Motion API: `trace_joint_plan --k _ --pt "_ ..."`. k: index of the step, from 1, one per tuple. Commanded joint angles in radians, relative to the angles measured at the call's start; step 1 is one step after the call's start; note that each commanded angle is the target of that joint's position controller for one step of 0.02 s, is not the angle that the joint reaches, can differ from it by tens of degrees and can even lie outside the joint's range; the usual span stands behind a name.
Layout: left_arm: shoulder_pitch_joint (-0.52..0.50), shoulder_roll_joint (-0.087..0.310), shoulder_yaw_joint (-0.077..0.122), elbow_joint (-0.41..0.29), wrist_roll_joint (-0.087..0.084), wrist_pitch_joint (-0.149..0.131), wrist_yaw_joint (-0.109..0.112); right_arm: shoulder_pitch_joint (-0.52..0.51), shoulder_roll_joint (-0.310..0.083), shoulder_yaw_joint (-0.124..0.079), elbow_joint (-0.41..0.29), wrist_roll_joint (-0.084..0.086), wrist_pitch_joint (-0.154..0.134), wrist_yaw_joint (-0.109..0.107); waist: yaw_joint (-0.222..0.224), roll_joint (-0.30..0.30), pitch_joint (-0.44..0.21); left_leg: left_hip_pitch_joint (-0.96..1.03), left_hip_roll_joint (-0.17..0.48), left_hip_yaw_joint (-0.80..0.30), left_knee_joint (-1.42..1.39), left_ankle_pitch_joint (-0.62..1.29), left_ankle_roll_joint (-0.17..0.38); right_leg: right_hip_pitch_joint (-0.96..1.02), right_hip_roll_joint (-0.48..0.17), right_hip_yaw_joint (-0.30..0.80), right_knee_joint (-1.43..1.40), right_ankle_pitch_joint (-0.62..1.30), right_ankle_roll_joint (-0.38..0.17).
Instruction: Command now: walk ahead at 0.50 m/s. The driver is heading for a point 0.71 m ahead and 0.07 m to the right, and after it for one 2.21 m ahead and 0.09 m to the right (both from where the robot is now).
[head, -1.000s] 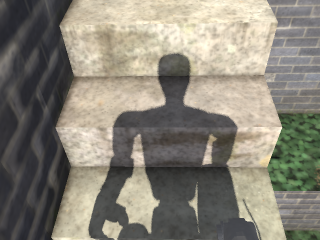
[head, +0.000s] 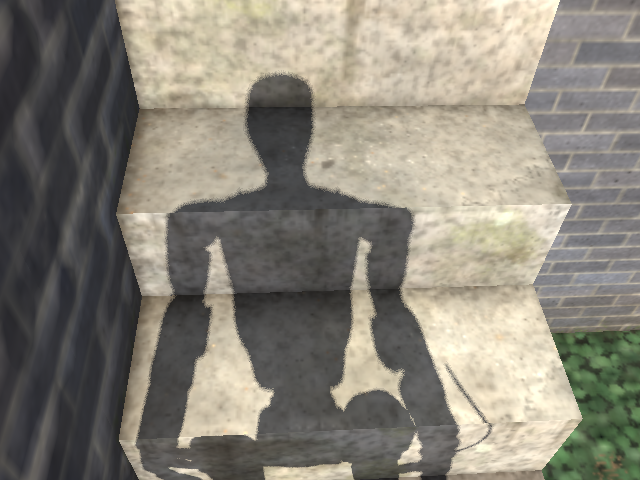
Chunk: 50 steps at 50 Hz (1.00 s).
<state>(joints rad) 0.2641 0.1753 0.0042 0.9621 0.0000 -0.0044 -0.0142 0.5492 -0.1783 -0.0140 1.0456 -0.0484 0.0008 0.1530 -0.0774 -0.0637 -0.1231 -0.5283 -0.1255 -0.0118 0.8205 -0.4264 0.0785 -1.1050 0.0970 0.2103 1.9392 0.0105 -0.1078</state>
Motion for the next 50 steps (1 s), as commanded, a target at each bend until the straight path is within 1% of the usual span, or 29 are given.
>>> trace_joint_plan --k 1,4,7,9,11,13,15,17,18,19,20,21,22,24,25,26,28,31,33,34,36,37,38,39,40,43,44,47,50 --pt "-0.024 0.016 -0.012 -0.111 -0.037 -0.001 0.019 -0.168 0.034 0.025 -0.046 0.004 -0.057 0.021 0.102 0.189 0.116 0.085 0.325 -0.444 -0.439 0.046 0.191 -0.354 -0.026 -0.011 0.52 -0.258 -0.059" --pt "-0.128 -0.02 -0.058 -0.195 -0.003 0.006 0.004 0.062 0.054 0.057 0.088 -0.071 -0.071 0.01 0.071 0.075 0.131 0.295 0.278 -0.368 -0.389 0.01 0.115 -0.667 -0.028 -0.027 0.601 -0.119 -0.143" --pt "-0.321 0.04 -0.056 -0.307 -0.021 0.014 -0.015 0.088 -0.043 0.039 0.086 -0.072 -0.097 0.001 0.057 0.146 0.149 0.082 0.259 -0.297 -0.539 0.002 0.057 -0.535 -0.199 -0.258 0.283 -0.037 -0.079" --pt "-0.479 0.034 -0.053 -0.343 -0.017 0.023 -0.025 0.278 -0.02 0.043 0.159 -0.041 -0.105 -0.013 -0.012 0.192 0.186 0.146 0.306 -0.36 -0.609 0.061 0.065 -0.637 -0.238 -0.326 0.247 -0.132 -0.045" --pt "-0.546 -0.035 -0.066 -0.397 0.025 0.033 -0.056 0.26 -0.005 0.047 0.206 -0.025 -0.112 -0.011 0.053 0.256 0.135 0.109 0.32 -0.278 -0.617 0.723 0.081 -0.38 -0.229 -0.415 0.077 -0.18 -0.101" --pt "-0.494 -0.012 -0.065 -0.404 0.035 0.06 -0.085 0.105 -0.094 0.04 0.169 -0.026 -0.128 -0.014 0.146 0.256 -0.027 0.07 0.349 -0.133 -0.561 1.521 0.074 0.009 -0.156 -0.453 -0.136 -0.216 -0.129" --pt "-0.512 0.053 -0.048 -0.433 0.012 0.098 -0.092 0.044 -0.212 0.005 0.135 -0.015 -0.143 0.001 0.152 0.287 -0.052 0.258 0.408 -0.126 -0.536 2.079 0.07 0.215 -0.047 -0.483 -0.432 -0.297 -0.057" --pt "-0.388 0.115 -0.023 -0.403 0.002 0.073 -0.066 0.022 -0.278 -0.035 0.134 0.004 -0.136 0.021 0.199 0.354 -0.075 0.641 0.446 -0.126 -0.349 2.419 0.012 0.265 0.023 -0.482 -0.813 -0.427 -0.018" --pt "-0.236 0.092 0.009 -0.263 0.035 0.05 -0.05 -0.13 -0.112 -0.049 -0.049 0.143 -0.163 -0.212 0.228 0.117 -0.204 0.665 0.425 -0.101 -0.084 2.467 -0.024 0.528 0.124 -0.364 -0.864 -0.733 -0.065" --pt "-0.119 0.16 0.03 -0.22 0.024 0.022 -0.046 -0.122 -0.152 -0.063 -0.096 0.136 -0.194 -0.25 0.255 0.01 -0.247 0.382 0.337 -0.074 0.191 1.857 -0.052 0.854 0.028 -0.277 -0.979 -0.375 -0.138" --pt "-0.009 0.15 0.039 -0.112 0.001 0.025 -0.013 -0.199 -0.053 -0.047 -0.126 0.138 -0.204 -0.228 0.322 -0.281 -0.198 -0.254 0.067 0.068 0.725 0.577 -0.146 1.225 -0.167 -0.009 -1.069 0.214 -0.308" --pt "0.376 0.221 0.043 -0.126 -0.016 -0.01 -0.039 -0.027 -0.158 -0.084 -0.012 -0.047 -0.135 0.007 0.352 -0.02 -0.164 -0.375 -0.107 -0.215 1.49 0.332 -0.03 0.961 -0.364 0.575 -1.49 0.022 -0.39" --pt "0.154 0.28 0.057 -0.127 -0.067 -0.033 -0.077 -0.128 -0.143 -0.091 -0.054 -0.027 -0.124 0.034 0.248 0.041 0.058 -0.64 -0.073 -0.284 1.846 0.305 -0.014 0.824 -0.415 0.566 -1.373 0.218 -0.389" --pt "-0.063 0.179 0.031 -0.063 -0.038 -0.072 -0.123 -0.231 0.002 -0.045 -0.183 -0.048 -0.094 0.02 0.069 0.131 0.098 -0.72 -0.014 -0.202 1.697 0.114 0.033 0.72 -0.377 0.195 -1.383 0.21 -0.309" --pt "-0.096 0.11 0.006 -0.024 -0.042 -0.104 -0.131 -0.277 -0.003 -0.025 -0.26 -0.075 -0.081 0.001 -0.007 0.203 0.078 -0.67 0.063 -0.151 1.589 0.085 0.052 0.682 -0.379 0.119 -1.386 0.273 -0.242" --pt "-0.239 0.048 -0.004 -0.052 -0.032 -0.11 -0.125 -0.235 0.014 -0.01 -0.282 -0.048 -0.064 -0.034 -0.086 0.153 0.084 -0.589 0.107 -0.151 1.521 -0.016 0.054 0.551 -0.354 0.0 -1.494 0.217 -0.172" --pt "-0.382 0.133 0.022 -0.087 0.011 -0.106 -0.097 -0.276 -0.023 -0.004 -0.403 -0.008 -0.042 -0.086 -0.156 0.056 0.092 -0.413 0.055 -0.009 1.363 -0.242 0.023 0.377 -0.243 -0.194 -1.64 0.276 -0.131" --pt "-0.012 0.285 0.044 -0.006 0.102 -0.083 -0.048 -0.488 -0.101 0.029 -0.568 0.01 -0.051 -0.086 -0.062 0.273 0.0 -0.63 0.1 -0.031 1.045 -0.118 0.025 0.751 -0.297 -0.149 -1.642 0.644 -0.112" --pt "0.003 0.402 0.065 0.002 0.064 -0.056 -0.086 -0.656 -0.109 0.057 -0.619 0.009 0.019 -0.059 -0.11 0.074 -0.049 -0.447 0.034 0.07 0.479 -0.342 -0.004 0.781 -0.34 -0.093 -1.737 1.391 -0.202" --pt "0.078 0.38 0.056 0.036 0.099 -0.027 -0.118 -0.513 -0.022 0.072 -0.535 0.027 0.091 -0.036 -0.129 -0.096 -0.1 -0.357 -0.046 0.147 0.607 0.018 -0.033 0.795 -0.382 -0.15 -1.657 1.737 -0.307" --pt "-0.048 0.337 0.056 -0.042 0.042 -0.039 -0.122 -0.244 -0.152 0.004 -0.364 0.016 0.104 -0.04 -0.17 -0.021 -0.219 -0.145 -0.087 0.148 0.302 0.267 0.018 0.888 -0.289 -0.24 -1.421 1.935 -0.236" --pt "0.057 0.217 0.012 -0.02 0.092 -0.028 -0.142 -0.106 -0.237 -0.025 -0.27 0.019 0.116 -0.071 -0.13 0.228 -0.318 0.105 0.054 -0.161 0.161 0.414 0.177 0.65 -0.213 -0.263 -1.086 1.321 -0.097" --pt "0.143 0.19 0.004 0.078 0.075 0.017 -0.162 -0.051 -0.224 -0.027 -0.273 -0.05 0.13 -0.073 -0.21 0.317 -0.327 0.107 0.255 -0.549 -0.151 0.124 0.298 0.506 -0.1 -0.194 -0.523 0.201 -0.003" --pt "0.09 0.159 -0.005 0.041 0.023 0.026 -0.15 -0.029 -0.187 -0.026 -0.229 -0.043 0.111 -0.076 -0.207 0.235 -0.217 0.098 0.271 -0.724 -0.235 -0.241 0.258 0.268 -0.12 -0.073 -0.251 0.085 -0.01" --pt "0.045 0.127 -0.01 0.019 0.01 0.009 -0.11 -0.002 -0.123 -0.018 -0.138 -0.017 0.071 -0.075 -0.16 0.189 -0.091 0.143 0.249 -0.705 -0.243 -0.248 0.208 0.058 -0.091 -0.008 -0.147 0.043 -0.008" --pt "-0.019 0.104 -0.018 -0.044 0.038 -0.036 -0.035 -0.182 0.059 0.016 -0.02 0.003 -0.014 -0.059 0.025 0.041 -0.053 0.258 0.221 -0.437 -0.242 0.063 0.139 -0.206 -0.083 0.013 -0.026 -0.072 -0.028" --pt "-0.058 0.089 -0.023 -0.092 0.025 -0.033 -0.006 -0.119 0.051 0.015 -0.016 -0.025 -0.029 -0.039 0.0 0.12 -0.005 0.346 0.198 -0.331 -0.316 0.21 0.163 -0.249 -0.043 -0.015 -0.07 -0.075 -0.021" --pt "-0.085 0.058 -0.045 -0.094 -0.026 -0.014 -0.024 -0.156 -0.007 -0.003 -0.018 -0.014 -0.053 -0.031 0.03 0.151 0.056 0.133 0.265 -0.314 -0.423 0.062 0.176 -0.245 -0.117 -0.135 0.131 -0.23 0.007" --pt "-0.159 0.027 -0.062 -0.13 -0.019 -0.001 -0.024 -0.048 0.024 0.023 0.047 -0.038 -0.07 -0.036 0.031 0.174 0.12 0.147 0.307 -0.354 -0.452 0.067 0.168 -0.465 -0.115 -0.114 0.456 -0.263 -0.063"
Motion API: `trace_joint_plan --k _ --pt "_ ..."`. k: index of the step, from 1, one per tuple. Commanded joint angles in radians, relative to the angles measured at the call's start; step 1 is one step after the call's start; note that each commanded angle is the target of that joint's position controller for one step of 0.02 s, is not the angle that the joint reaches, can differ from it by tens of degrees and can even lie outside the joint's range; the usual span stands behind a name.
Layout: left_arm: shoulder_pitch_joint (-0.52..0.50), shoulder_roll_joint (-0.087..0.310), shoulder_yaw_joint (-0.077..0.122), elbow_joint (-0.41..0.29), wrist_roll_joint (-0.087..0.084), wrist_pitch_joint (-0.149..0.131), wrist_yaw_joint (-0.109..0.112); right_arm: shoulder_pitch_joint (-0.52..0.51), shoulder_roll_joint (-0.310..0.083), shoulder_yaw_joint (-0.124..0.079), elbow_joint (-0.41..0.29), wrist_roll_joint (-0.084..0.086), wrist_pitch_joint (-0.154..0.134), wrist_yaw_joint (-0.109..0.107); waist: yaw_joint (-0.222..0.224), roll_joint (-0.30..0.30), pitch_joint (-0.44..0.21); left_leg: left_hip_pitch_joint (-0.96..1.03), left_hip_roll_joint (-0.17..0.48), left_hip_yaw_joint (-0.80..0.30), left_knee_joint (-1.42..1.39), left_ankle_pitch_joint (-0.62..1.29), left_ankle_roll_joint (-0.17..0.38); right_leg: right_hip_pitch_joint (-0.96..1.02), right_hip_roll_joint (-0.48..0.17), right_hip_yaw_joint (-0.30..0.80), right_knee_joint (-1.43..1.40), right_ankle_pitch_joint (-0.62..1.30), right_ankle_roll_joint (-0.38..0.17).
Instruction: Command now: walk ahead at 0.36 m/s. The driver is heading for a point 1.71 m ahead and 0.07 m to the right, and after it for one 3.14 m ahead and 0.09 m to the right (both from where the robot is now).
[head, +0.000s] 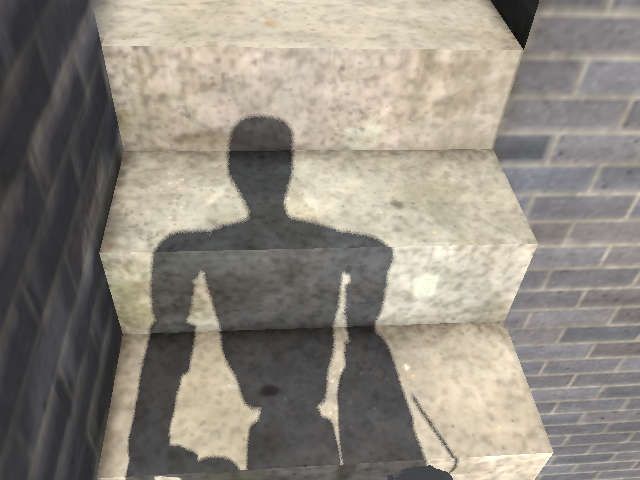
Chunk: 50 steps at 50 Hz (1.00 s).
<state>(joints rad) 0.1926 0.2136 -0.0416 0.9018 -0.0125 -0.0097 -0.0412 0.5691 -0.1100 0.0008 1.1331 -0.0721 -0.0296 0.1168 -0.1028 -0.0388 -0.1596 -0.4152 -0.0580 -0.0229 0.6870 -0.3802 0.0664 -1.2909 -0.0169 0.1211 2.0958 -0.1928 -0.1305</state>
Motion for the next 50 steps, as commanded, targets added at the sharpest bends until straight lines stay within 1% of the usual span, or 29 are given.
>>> trace_joint_plan --k 1,3,4,6,7,8,10,11,12,13,15,16,17,18,20,22,24,25,26,27,28,30,31,33,34,35,36,38,50 --pt "-0.113 -0.012 -0.024 -0.096 -0.003 0.004 0.005 -0.036 -0.032 0.016 -0.016 -0.031 -0.047 -0.008 0.055 0.107 0.155 0.094 0.24 -0.319 -0.301 0.056 0.166 -0.354 -0.026 -0.031 0.289 -0.037 -0.054" --pt "-0.214 0.025 -0.026 -0.136 0.013 0.008 0.008 0.0 -0.059 0.023 -0.018 -0.043 -0.062 0.016 0.055 0.056 0.14 0.106 0.207 -0.218 -0.305 0.153 0.131 -0.335 -0.126 -0.117 -0.057 0.096 -0.005" --pt "-0.318 0.073 -0.007 -0.174 0.001 0.015 0.015 0.03 -0.083 0.012 -0.03 -0.029 -0.077 0.021 0.015 0.064 0.125 0.028 0.217 -0.219 -0.322 0.176 0.116 -0.275 -0.16 -0.11 -0.169 0.055 0.03" --pt "-0.439 0.002 -0.02 -0.223 0.021 0.032 0.03 0.046 -0.098 0.005 -0.045 0.006 -0.082 0.055 0.024 0.162 0.166 -0.216 0.257 -0.182 -0.501 0.161 0.127 0.065 -0.163 -0.211 -0.364 -0.104 0.023" --pt "-0.346 -0.059 -0.037 -0.188 0.039 0.012 -0.003 0.012 -0.144 -0.005 -0.094 0.04 -0.098 0.054 0.065 0.253 0.144 -0.31 0.248 -0.126 -0.548 0.321 0.14 0.356 -0.107 -0.307 -0.324 -0.172 0.055" --pt "-0.291 -0.052 -0.029 -0.151 0.044 0.012 -0.017 0.062 -0.149 -0.001 -0.068 0.033 -0.104 0.049 0.064 0.251 0.134 -0.242 0.281 -0.126 -0.522 0.525 0.157 0.411 -0.08 -0.307 -0.323 -0.075 0.052" --pt "-0.363 0.028 -0.009 -0.185 0.036 0.002 -0.024 0.034 -0.234 -0.024 -0.08 0.044 -0.138 0.027 0.103 0.281 0.087 0.088 0.251 -0.076 -0.397 1.408 0.147 0.462 0.021 -0.363 -0.659 -0.206 0.047" --pt "-0.342 0.057 -0.004 -0.167 0.04 -0.001 -0.023 0.013 -0.26 -0.04 -0.076 0.075 -0.152 0.032 0.108 0.286 0.059 0.266 0.247 -0.077 -0.329 1.64 0.114 0.506 0.053 -0.39 -0.879 -0.217 0.031" --pt "-0.229 0.076 0.0 -0.126 0.031 -0.013 -0.008 -0.024 -0.282 -0.057 -0.085 0.074 -0.152 0.049 0.117 0.269 -0.035 0.294 0.235 -0.046 -0.209 1.711 0.061 0.683 0.019 -0.278 -0.968 0.129 -0.016" --pt "-0.129 0.1 0.015 -0.096 0.007 -0.013 -0.012 0.107 -0.209 -0.049 -0.079 0.008 -0.144 0.039 0.059 0.063 -0.313 0.069 0.187 -0.05 -0.04 1.345 0.015 1.099 -0.062 -0.038 -0.956 0.41 -0.131" --pt "0.078 0.182 0.067 -0.024 0.062 0.029 0.009 0.035 -0.115 -0.042 -0.083 -0.009 -0.079 0.091 0.224 -0.256 -0.125 -0.286 0.037 -0.106 0.439 0.313 0.026 1.047 -0.24 0.494 -1.57 -0.166 -0.224" --pt "0.148 0.199 0.089 0.017 0.055 0.015 0.021 0.015 -0.147 -0.057 -0.061 0.039 -0.059 0.076 0.252 -0.196 -0.083 -0.303 0.02 -0.222 0.966 0.273 0.013 0.9 -0.26 0.596 -1.639 -0.385 -0.232" --pt "0.076 0.209 0.092 0.03 0.048 -0.005 0.026 -0.018 -0.143 -0.064 -0.065 0.044 -0.053 0.067 0.2 -0.126 -0.005 -0.388 0.001 -0.282 1.135 0.31 0.016 0.808 -0.236 0.543 -1.65 -0.508 -0.181" --pt "0.003 0.157 0.085 0.045 0.038 -0.023 0.021 -0.07 -0.107 -0.055 -0.075 0.036 -0.052 0.059 0.159 0.022 0.077 -0.453 -0.008 -0.279 1.14 0.335 0.016 0.715 -0.231 0.443 -1.61 -0.533 -0.155" --pt "-0.135 0.024 0.051 0.056 0.026 -0.043 0.028 -0.12 -0.065 -0.038 -0.068 0.006 -0.049 0.045 0.097 0.073 0.079 -0.481 0.01 -0.271 1.181 0.318 0.036 0.669 -0.232 0.354 -1.627 -0.39 -0.137" --pt "-0.25 -0.042 0.026 0.04 0.01 -0.066 0.044 -0.096 -0.059 -0.038 -0.015 0.006 -0.031 0.028 0.052 0.079 0.075 -0.442 0.027 -0.257 1.056 0.274 0.012 0.619 -0.158 0.164 -1.623 -0.28 -0.077" --pt "-0.186 -0.044 0.005 0.03 0.043 -0.094 0.048 -0.103 -0.152 -0.063 0.001 0.009 -0.035 0.012 0.057 0.085 0.036 -0.419 0.042 -0.23 0.931 0.266 -0.089 0.689 -0.142 0.075 -1.591 -0.15 -0.054" --pt "0.037 0.041 0.082 0.198 0.011 -0.156 0.063 -0.31 -0.042 -0.034 -0.166 0.066 -0.01 -0.171 0.095 0.114 0.13 -0.492 -0.013 -0.072 1.123 0.38 -0.049 0.898 -0.214 0.02 -1.563 0.077 -0.039" --pt "-0.143 0.002 0.011 0.024 0.056 -0.117 0.043 -0.13 -0.154 -0.059 -0.025 0.025 -0.003 -0.055 0.082 -0.009 -0.023 -0.429 0.01 -0.268 0.998 0.294 -0.098 0.792 -0.157 0.079 -1.617 0.128 -0.067" --pt "-0.311 -0.025 -0.007 -0.02 0.021 -0.119 0.011 -0.122 -0.147 -0.057 -0.062 0.043 -0.01 -0.011 -0.015 0.047 0.033 -0.331 0.072 -0.204 0.725 0.192 -0.146 0.76 -0.126 -0.043 -1.634 0.078 -0.002" --pt "-0.395 -0.008 -0.013 -0.064 0.011 -0.115 0.01 -0.113 -0.123 -0.04 -0.077 0.036 -0.009 0.024 -0.05 0.03 -0.001 -0.115 0.104 -0.032 0.492 0.163 -0.199 0.669 -0.051 -0.198 -1.671 0.005 0.056" --pt "-0.104 0.092 0.014 0.046 0.01 -0.119 0.015 -0.209 -0.128 -0.043 -0.128 0.056 -0.021 0.06 0.062 -0.041 0.12 -0.015 0.078 0.039 0.27 -0.088 -0.227 0.748 -0.076 -0.144 -1.684 -0.282 0.047" --pt "-0.06 0.073 0.009 0.077 0.039 -0.122 -0.002 -0.126 -0.11 -0.032 -0.124 0.043 -0.026 0.045 0.026 -0.023 0.124 0.083 0.103 -0.043 0.24 0.158 -0.211 0.737 -0.159 -0.037 -1.645 -0.296 0.023" --pt "-0.089 0.017 0.005 0.1 0.001 -0.131 -0.059 -0.214 -0.083 -0.008 -0.169 0.075 -0.052 0.022 0.038 0.013 0.181 0.016 0.119 -0.059 -0.107 0.416 -0.142 0.885 -0.16 -0.037 -1.525 -0.034 0.012" --pt "-0.006 0.019 0.019 0.124 -0.012 -0.121 -0.081 -0.297 -0.128 -0.005 -0.217 0.083 -0.051 0.02 0.106 -0.007 0.16 -0.047 0.092 -0.063 -0.142 0.433 -0.067 0.998 -0.149 -0.077 -1.465 0.165 -0.001" --pt "0.179 0.001 0.02 0.193 -0.003 -0.125 -0.082 -0.337 -0.133 -0.002 -0.247 0.077 -0.04 0.028 0.186 0.036 0.062 0.008 0.087 -0.066 -0.098 0.523 0.01 1.064 -0.1 -0.148 -1.433 0.293 0.038" --pt "0.191 0.002 0.017 0.206 0.006 -0.133 -0.074 -0.309 -0.13 -0.01 -0.24 0.065 -0.026 0.031 0.17 0.027 0.067 -0.027 0.08 -0.057 -0.107 0.424 0.028 1.098 -0.08 -0.171 -1.417 0.257 0.058" --pt "0.07 0.023 0.017 0.187 0.01 -0.129 -0.07 -0.271 -0.073 -0.008 -0.218 0.06 -0.011 0.03 0.122 0.02 0.127 -0.061 0.063 -0.045 -0.13 0.236 -0.01 1.081 -0.072 -0.186 -1.445 0.094 0.078" --pt "0.008 0.054 0.031 0.179 0.008 -0.1 -0.038 -0.239 -0.1 -0.019 -0.266 0.058 -0.012 0.019 0.082 0.026 0.132 0.039 0.052 -0.01 -0.16 0.269 -0.016 1.071 -0.074 -0.183 -1.514 0.133 0.086"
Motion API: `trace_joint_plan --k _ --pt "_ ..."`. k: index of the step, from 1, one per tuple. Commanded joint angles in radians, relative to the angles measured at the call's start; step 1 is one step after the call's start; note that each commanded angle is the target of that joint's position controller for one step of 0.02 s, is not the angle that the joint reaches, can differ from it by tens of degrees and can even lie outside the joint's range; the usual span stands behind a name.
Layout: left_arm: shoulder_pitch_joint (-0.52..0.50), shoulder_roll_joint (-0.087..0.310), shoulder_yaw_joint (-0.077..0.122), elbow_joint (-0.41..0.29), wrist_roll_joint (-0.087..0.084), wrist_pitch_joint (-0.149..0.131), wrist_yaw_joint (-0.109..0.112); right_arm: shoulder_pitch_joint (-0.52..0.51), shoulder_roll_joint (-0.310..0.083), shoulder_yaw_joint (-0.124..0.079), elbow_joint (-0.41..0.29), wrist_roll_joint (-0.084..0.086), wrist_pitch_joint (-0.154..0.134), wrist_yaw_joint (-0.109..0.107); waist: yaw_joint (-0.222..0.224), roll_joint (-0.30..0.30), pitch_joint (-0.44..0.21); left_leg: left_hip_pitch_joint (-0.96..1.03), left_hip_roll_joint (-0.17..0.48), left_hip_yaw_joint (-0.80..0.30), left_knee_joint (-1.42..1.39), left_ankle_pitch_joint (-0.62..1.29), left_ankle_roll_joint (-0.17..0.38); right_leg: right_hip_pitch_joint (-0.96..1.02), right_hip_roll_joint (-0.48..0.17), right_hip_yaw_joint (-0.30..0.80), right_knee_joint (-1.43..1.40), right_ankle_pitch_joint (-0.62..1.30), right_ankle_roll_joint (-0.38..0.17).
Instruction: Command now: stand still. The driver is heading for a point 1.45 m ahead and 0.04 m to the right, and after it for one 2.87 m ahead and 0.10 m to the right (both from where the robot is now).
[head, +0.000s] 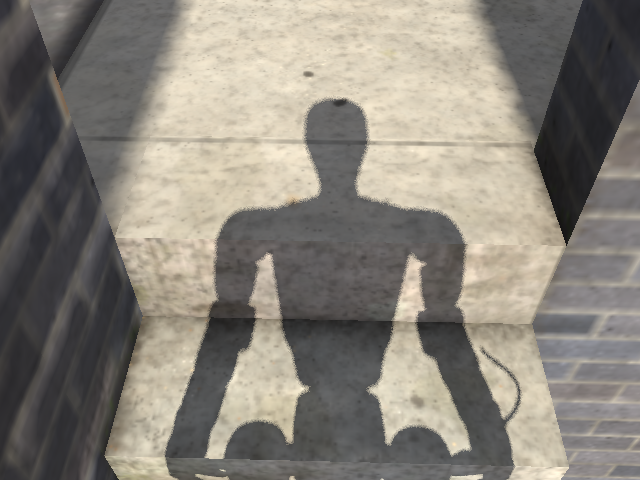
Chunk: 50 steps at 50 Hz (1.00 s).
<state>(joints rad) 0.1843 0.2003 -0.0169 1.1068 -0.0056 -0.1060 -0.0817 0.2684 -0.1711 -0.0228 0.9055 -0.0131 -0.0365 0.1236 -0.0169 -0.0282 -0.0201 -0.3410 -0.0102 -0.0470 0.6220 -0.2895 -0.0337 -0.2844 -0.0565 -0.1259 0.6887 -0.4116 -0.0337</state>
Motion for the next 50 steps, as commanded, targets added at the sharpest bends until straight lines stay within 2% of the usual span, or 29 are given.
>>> trace_joint_plan --k 1,8,21,37,50 --pt "0.019 0.068 0.006 -0.025 0.002 -0.003 0.004 0.063 -0.04 0.004 -0.042 -0.002 -0.005 0.012 -0.003 0.016 -0.006 -0.031 0.004 0.014 -0.098 0.18 0.085 0.063 -0.034 0.063 -0.109 0.345 -0.01" --pt "0.034 0.077 0.008 -0.023 0.002 0.003 0.013 0.072 -0.041 0.0 -0.063 -0.007 -0.001 0.015 0.0 0.017 -0.001 -0.019 0.007 0.018 -0.119 0.202 0.093 0.066 -0.033 0.064 -0.12 0.339 -0.005" --pt "0.071 0.073 0.005 -0.003 0.006 0.025 0.013 0.127 -0.023 0.001 -0.06 -0.008 0.005 0.023 0.013 0.022 0.039 -0.039 0.001 0.027 -0.174 0.14 0.088 0.09 -0.023 0.06 -0.167 0.254 0.002" --pt "0.137 0.06 -0.011 0.038 0.012 0.027 0.002 0.239 -0.023 0.015 0.004 -0.004 0.028 0.024 0.02 0.019 0.07 -0.063 -0.001 0.042 -0.201 0.111 0.075 0.122 -0.014 0.055 -0.21 0.241 0.001" --pt "0.214 0.023 -0.023 0.064 0.014 0.04 0.003 0.293 0.014 0.028 0.049 -0.004 0.031 0.025 0.022 0.019 0.096 -0.051 0.002 0.044 -0.207 0.121 0.075 0.103 -0.011 0.051 -0.228 0.216 0.004"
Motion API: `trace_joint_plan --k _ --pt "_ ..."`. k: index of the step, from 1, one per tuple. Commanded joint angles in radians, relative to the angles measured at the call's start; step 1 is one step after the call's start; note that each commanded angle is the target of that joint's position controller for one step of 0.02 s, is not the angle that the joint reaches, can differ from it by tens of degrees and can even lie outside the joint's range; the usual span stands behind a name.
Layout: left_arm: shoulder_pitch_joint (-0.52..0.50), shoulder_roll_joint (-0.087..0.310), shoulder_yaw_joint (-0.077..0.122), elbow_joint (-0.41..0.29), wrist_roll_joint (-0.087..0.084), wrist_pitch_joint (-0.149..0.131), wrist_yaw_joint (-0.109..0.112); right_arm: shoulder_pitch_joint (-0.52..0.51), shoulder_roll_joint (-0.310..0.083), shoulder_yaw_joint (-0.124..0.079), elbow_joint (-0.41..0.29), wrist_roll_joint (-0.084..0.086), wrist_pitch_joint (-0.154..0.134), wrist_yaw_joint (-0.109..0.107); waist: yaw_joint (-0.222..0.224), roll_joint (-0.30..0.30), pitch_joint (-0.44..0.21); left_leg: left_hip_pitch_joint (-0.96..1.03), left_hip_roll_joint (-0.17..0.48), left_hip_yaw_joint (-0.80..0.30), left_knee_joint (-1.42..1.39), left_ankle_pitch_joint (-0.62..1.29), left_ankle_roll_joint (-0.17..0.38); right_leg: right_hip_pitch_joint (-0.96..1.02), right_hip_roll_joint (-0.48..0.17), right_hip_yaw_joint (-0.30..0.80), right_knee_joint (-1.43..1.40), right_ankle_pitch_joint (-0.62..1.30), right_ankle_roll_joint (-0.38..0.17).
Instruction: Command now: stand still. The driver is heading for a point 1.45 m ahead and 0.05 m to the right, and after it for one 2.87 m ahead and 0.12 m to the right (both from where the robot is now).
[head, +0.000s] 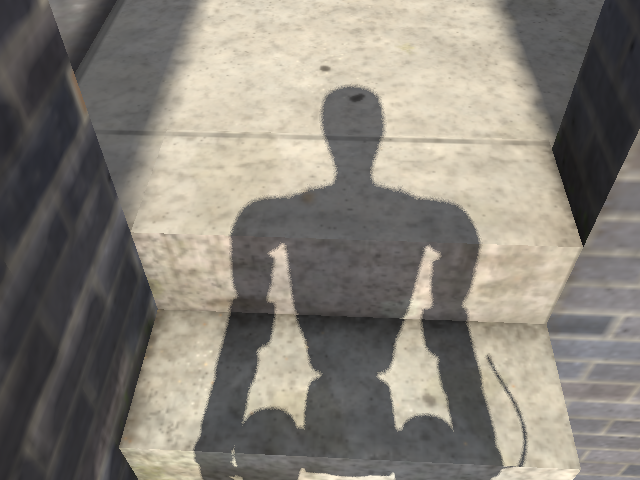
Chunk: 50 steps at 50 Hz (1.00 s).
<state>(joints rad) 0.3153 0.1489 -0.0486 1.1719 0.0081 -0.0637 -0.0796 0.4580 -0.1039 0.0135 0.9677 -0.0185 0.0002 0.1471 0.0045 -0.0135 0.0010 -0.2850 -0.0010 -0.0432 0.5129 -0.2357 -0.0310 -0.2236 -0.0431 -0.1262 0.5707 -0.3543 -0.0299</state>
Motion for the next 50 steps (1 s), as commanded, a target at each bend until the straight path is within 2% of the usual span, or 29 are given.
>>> trace_joint_plan --k 1,10,13,16,20,22,25,27,28,30,31,32,33,34,35,36,37,38,39,40,41,42,43,44,46,47,48,49,50 --pt "0.088 0.072 0.008 0.0 0.0 -0.003 0.001 0.106 -0.051 -0.008 -0.01 0.001 -0.005 0.001 0.001 0.004 0.076 -0.107 -0.007 0.041 -0.098 0.069 0.072 0.041 -0.024 0.051 -0.112 0.158 0.0" --pt "0.127 0.053 0.003 0.01 0.0 0.0 -0.001 0.122 -0.038 -0.005 0.007 0.002 0.001 -0.001 0.001 0.004 0.085 -0.102 -0.007 0.046 -0.101 0.079 0.072 0.039 -0.022 0.052 -0.119 0.163 0.0" --pt "0.147 0.086 0.019 0.01 0.009 -0.002 0.012 0.142 -0.071 -0.02 0.009 -0.002 0.011 -0.008 0.008 -0.004 0.115 -0.132 -0.013 0.051 -0.116 -0.088 0.08 0.024 -0.039 0.083 -0.155 -0.112 -0.02" --pt "0.16 0.153 0.051 0.004 0.02 -0.014 0.043 0.107 -0.093 -0.042 -0.038 -0.028 0.006 -0.032 0.023 -0.053 0.152 -0.218 -0.006 0.055 -0.057 -0.186 0.11 0.006 -0.166 0.275 -0.242 -0.386 -0.139" --pt "0.295 0.22 0.095 -0.005 0.016 -0.016 0.103 0.035 -0.035 -0.028 -0.095 -0.039 -0.013 -0.079 0.089 -0.156 0.166 -0.418 0.033 0.062 0.378 -0.059 0.137 0.029 -0.415 0.63 -0.41 -0.419 -0.317" --pt "0.18 0.227 0.108 -0.084 0.026 -0.032 0.124 0.094 -0.044 -0.036 -0.089 -0.061 -0.022 -0.076 0.043 -0.174 0.129 -0.403 0.025 0.03 0.804 -0.127 0.163 -0.081 -0.427 0.586 -0.415 -0.279 -0.331" --pt "0.155 0.19 0.101 -0.112 0.066 -0.033 0.119 0.025 0.004 -0.03 -0.138 -0.057 -0.033 -0.028 0.019 -0.119 0.083 -0.507 0.014 0.032 1.105 -0.241 0.197 -0.015 -0.353 0.387 -0.351 -0.027 -0.279" --pt "0.006 0.246 0.114 -0.189 0.045 -0.021 0.116 -0.112 -0.002 -0.029 -0.203 -0.047 -0.033 -0.013 -0.029 -0.024 0.111 -0.276 0.048 0.132 0.45 -0.26 0.168 -0.085 -0.192 0.151 -0.34 0.264 -0.196" --pt "-0.028 0.304 0.127 -0.193 0.028 -0.009 0.099 -0.061 -0.005 -0.031 -0.224 -0.034 -0.031 -0.021 -0.136 -0.114 0.087 -0.156 0.023 0.154 0.296 -0.222 0.157 -0.084 -0.235 0.186 -0.271 0.935 -0.253" --pt "-0.088 0.356 0.16 -0.218 0.063 0.039 0.056 0.167 0.021 -0.027 -0.142 0.03 0.005 -0.015 -0.229 -0.065 0.005 0.145 -0.087 0.216 -0.188 0.369 0.145 -0.107 -0.199 0.157 -0.025 1.291 -0.266" --pt "-0.088 0.289 0.143 -0.183 0.112 0.059 -0.002 0.401 -0.013 -0.034 -0.013 -0.023 0.031 -0.027 -0.259 0.024 -0.035 0.248 -0.077 0.181 -0.205 0.608 0.169 -0.214 -0.054 0.013 0.341 1.269 -0.205" --pt "-0.158 0.233 0.115 -0.195 0.078 0.092 -0.016 0.613 0.014 0.0 0.06 -0.066 0.056 -0.037 -0.339 0.152 -0.008 0.381 0.063 0.012 -0.431 0.68 0.181 -0.421 -0.014 -0.006 0.807 0.765 -0.245" --pt "0.018 0.057 0.057 -0.201 0.063 0.114 -0.089 0.593 -0.097 -0.001 0.118 -0.097 0.08 -0.032 -0.169 0.386 -0.047 0.495 0.225 -0.138 -0.054 1.403 0.328 -0.786 0.087 0.03 1.468 0.127 -0.235" --pt "0.011 -0.004 0.012 -0.263 0.026 0.111 -0.112 0.603 -0.161 -0.006 0.125 -0.106 0.085 -0.03 -0.139 0.257 -0.219 0.553 0.372 -0.324 -0.048 1.341 0.418 -0.962 0.084 0.288 1.838 0.088 -0.263" --pt "-0.168 0.065 0.028 -0.365 -0.004 0.105 -0.082 0.517 -0.157 -0.027 0.154 -0.077 0.047 -0.027 -0.139 0.132 -0.205 0.655 0.413 -0.252 -0.122 1.015 0.371 -1.234 0.09 0.28 1.953 -0.132 -0.265" --pt "-0.303 0.061 0.022 -0.496 0.01 0.102 -0.04 0.527 -0.067 -0.003 0.24 -0.079 -0.008 -0.022 -0.119 0.112 -0.187 0.724 0.398 -0.173 -0.139 0.872 0.329 -1.475 0.108 0.233 2.069 -0.333 -0.283" --pt "-0.384 0.015 0.002 -0.602 0.042 0.116 -0.013 0.57 -0.069 0.001 0.33 -0.086 -0.046 -0.015 -0.107 0.246 -0.138 0.803 0.459 -0.225 -0.178 0.789 0.348 -1.703 0.114 0.25 2.238 -0.559 -0.282" --pt "-0.413 -0.022 -0.019 -0.668 0.007 0.121 0.018 0.39 -0.026 0.012 0.362 -0.126 -0.063 -0.008 -0.018 0.17 -0.014 0.67 0.47 -0.205 -0.259 0.621 0.291 -1.761 0.052 0.29 2.109 -0.641 -0.295" --pt "-0.413 -0.016 -0.024 -0.68 -0.046 0.141 0.05 0.101 -0.037 0.014 0.281 -0.173 -0.069 0.037 0.092 0.075 0.117 0.308 0.339 -0.017 -0.393 0.436 0.226 -1.532 -0.007 0.203 1.77 -0.441 -0.31" --pt "-0.412 0.035 -0.026 -0.719 -0.089 0.154 0.065 -0.153 -0.112 -0.007 0.173 -0.155 -0.077 0.047 0.164 0.088 0.144 -0.117 0.208 0.142 -0.525 0.244 0.182 -1.179 -0.033 0.117 1.494 -0.378 -0.32" --pt "-0.473 0.16 0.005 -0.782 -0.088 0.178 0.037 -0.353 -0.25 -0.035 0.077 -0.105 -0.09 0.059 0.295 0.117 0.015 -0.664 0.132 0.173 -0.639 0.591 0.197 -0.484 -0.029 0.056 1.264 -0.026 -0.28" --pt "-0.455 0.146 -0.005 -0.735 -0.087 0.188 -0.03 -0.26 -0.361 -0.059 0.077 -0.064 -0.111 0.022 0.345 0.253 -0.094 -0.819 0.164 0.137 -0.58 1.323 0.242 -0.122 0.075 -0.111 1.513 0.262 -0.156" --pt "-0.061 0.088 0.041 -0.459 0.032 0.175 0.074 -0.359 -0.268 -0.042 -0.062 0.163 -0.155 -0.168 0.315 -0.047 -0.037 -0.26 0.274 0.281 -0.435 1.781 0.072 -0.335 0.098 -0.061 1.293 -0.068 -0.17" --pt "-0.099 0.073 0.026 -0.45 0.047 0.169 0.11 -0.269 -0.292 -0.05 -0.061 0.189 -0.181 -0.227 0.28 -0.091 -0.087 -0.059 0.312 0.191 -0.243 2.047 0.06 -0.361 0.088 -0.062 1.027 -0.138 -0.146" --pt "-0.057 0.071 0.036 -0.438 0.014 0.16 0.127 -0.135 -0.269 -0.075 -0.05 0.168 -0.161 -0.263 0.247 0.185 -0.194 0.176 0.348 0.104 0.097 2.164 0.086 -0.301 0.148 -0.024 0.713 -0.199 -0.175" --pt "-0.266 0.1 0.038 -0.413 -0.006 0.134 0.11 0.08 -0.148 -0.054 -0.031 0.152 -0.144 -0.25 0.032 0.098 -0.212 0.159 0.243 0.075 0.201 1.926 0.066 -0.236 0.216 -0.003 0.518 -0.166 -0.185" --pt "-0.374 0.115 0.058 -0.389 -0.034 0.126 0.096 0.198 -0.121 -0.047 -0.006 0.107 -0.132 -0.229 -0.071 0.052 -0.217 0.029 0.149 0.07 0.329 1.364 0.049 -0.093 0.201 0.023 0.359 -0.033 -0.211" --pt "-0.02 0.029 -0.002 -0.416 -0.099 0.163 0.008 0.576 -0.182 -0.081 0.278 -0.281 -0.07 0.049 0.032 0.209 -0.246 -0.311 0.074 -0.091 0.625 0.571 0.148 0.109 -0.042 0.442 0.258 0.284 -0.335" --pt "0.009 0.102 0.041 -0.399 -0.035 0.155 -0.009 0.214 -0.293 -0.135 0.176 -0.16 -0.065 0.101 0.14 0.107 -0.027 -0.311 0.08 -0.081 0.825 0.514 0.215 -0.169 0.002 0.332 0.207 0.187 -0.303"
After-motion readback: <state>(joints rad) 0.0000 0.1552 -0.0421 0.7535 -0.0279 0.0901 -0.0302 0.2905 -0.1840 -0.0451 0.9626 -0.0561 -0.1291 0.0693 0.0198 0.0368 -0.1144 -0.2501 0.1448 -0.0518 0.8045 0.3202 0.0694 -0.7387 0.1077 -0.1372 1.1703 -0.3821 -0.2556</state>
